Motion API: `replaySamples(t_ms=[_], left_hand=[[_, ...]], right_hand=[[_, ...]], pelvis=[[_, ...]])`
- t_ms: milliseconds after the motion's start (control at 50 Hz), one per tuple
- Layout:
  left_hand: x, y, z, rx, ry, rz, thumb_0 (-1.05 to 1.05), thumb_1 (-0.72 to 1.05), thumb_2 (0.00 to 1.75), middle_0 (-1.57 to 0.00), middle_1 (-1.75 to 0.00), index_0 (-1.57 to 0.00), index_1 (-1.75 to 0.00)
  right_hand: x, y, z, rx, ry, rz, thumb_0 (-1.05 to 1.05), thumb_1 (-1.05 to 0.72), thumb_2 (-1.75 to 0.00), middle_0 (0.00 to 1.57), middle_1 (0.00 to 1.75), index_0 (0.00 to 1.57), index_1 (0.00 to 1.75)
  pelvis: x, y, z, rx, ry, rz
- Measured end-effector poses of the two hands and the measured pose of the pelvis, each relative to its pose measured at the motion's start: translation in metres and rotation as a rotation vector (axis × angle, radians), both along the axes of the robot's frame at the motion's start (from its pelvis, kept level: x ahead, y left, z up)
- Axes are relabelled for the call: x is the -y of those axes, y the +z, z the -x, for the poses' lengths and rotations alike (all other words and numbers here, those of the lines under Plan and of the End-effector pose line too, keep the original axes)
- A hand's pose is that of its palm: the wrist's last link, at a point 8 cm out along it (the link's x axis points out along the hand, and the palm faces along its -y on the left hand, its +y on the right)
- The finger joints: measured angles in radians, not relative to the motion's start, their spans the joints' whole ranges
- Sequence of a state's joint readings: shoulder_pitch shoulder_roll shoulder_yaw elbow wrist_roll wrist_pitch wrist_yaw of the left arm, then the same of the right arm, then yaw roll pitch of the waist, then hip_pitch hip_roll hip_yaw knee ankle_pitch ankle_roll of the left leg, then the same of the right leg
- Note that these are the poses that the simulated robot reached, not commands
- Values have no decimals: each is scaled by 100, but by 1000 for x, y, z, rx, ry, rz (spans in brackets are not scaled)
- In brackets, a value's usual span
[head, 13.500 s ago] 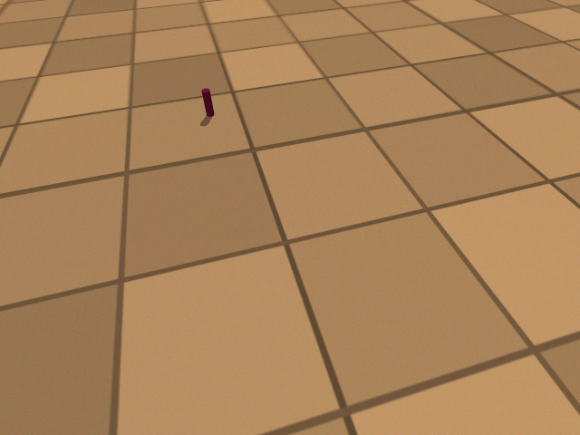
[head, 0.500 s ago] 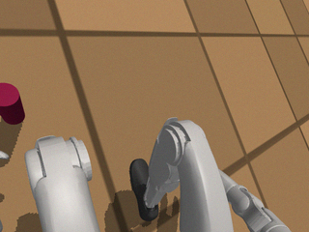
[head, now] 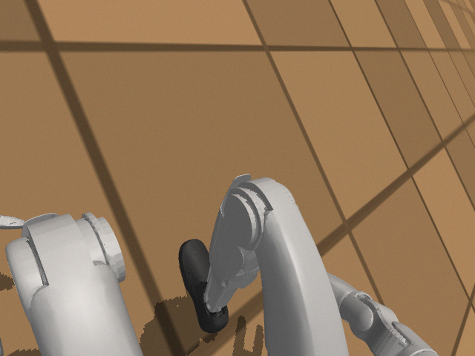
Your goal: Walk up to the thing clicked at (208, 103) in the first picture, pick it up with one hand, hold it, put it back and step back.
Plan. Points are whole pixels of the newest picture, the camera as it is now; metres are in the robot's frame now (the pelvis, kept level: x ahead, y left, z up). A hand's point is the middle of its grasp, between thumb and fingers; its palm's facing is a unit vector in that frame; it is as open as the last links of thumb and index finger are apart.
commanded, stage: close in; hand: left
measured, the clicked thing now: out of the picture +0.43 +0.27 -0.20
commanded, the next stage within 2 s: close in 0.26 s
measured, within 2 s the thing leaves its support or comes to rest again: leaves its support in 1.38 s
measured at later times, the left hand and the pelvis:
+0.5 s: hand out of the picture +0.42 +0.26 -0.18, palm faces +0.29 -0.96 +0.00, open 16.2 cm; pelvis +0.00 +0.00 +0.00, yaw -1 degrees
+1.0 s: hand out of the picture +0.43 +0.25 -0.18, palm faces +0.28 -0.96 +0.00, open 7.4 cm; pelvis +0.01 +0.00 +0.00, yaw -1 degrees
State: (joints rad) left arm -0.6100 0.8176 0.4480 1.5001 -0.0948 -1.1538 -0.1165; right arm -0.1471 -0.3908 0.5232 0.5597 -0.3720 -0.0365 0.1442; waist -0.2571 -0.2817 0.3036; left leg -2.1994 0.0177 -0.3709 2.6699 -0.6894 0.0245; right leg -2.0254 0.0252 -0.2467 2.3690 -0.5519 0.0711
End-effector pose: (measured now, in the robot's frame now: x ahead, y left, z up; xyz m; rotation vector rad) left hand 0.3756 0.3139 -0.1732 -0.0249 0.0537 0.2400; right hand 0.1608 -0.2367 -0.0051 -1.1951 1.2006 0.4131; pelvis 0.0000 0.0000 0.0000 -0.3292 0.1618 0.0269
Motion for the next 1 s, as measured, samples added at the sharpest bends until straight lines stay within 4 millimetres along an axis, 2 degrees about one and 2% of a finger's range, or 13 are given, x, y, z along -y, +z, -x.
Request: replaySamples(t_ms=[160, 460, 840, 1000], left_hand=[[6, -6, -7, 4, 21, -11, -1, -49, 15, -7, -15, -9, -13], [11, -7, -11, 12, 48, -20, -1, -43, 21, -7, -15, -7, -15], [15, -7, -16, 14, 38, -21, 0, 32, 63, -54, -54, -52, -55], [13, -7, -20, 8, 40, -22, 1, 24, 72, -78, -79, -76, -80]], right_hand=[[-1, -2, 1, -29, -5, 9, -1, -90, -89, 21, 30, 21, 30], [1, -5, -12, -32, 5, 11, -1, -89, -90, 21, 30, 21, 30], [1, -4, -8, -52, -9, 16, -1, -86, -89, 20, 30, 21, 30], [1, -4, -8, -55, -14, 16, -1, -86, -89, 20, 30, 21, 30]], pelvis=[[-1, 0, -2, -4, -8, 9], [2, 1, -4, -14, -13, 5], [1, 4, -5, -24, -17, 10], [1, 4, -6, -30, -16, 9]])
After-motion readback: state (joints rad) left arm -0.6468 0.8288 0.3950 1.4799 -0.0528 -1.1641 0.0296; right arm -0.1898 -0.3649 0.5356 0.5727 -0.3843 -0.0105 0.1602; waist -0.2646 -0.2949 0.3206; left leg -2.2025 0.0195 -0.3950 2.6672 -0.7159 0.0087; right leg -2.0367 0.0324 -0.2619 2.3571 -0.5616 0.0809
